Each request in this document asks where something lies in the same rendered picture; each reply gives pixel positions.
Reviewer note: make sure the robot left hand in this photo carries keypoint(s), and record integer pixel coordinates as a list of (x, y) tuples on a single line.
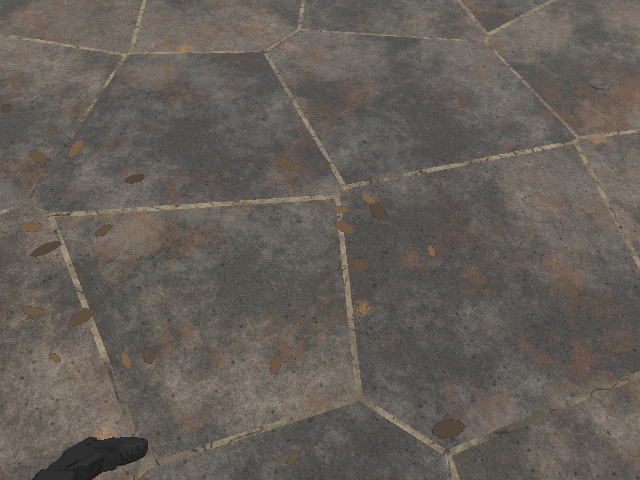
[(90, 457)]

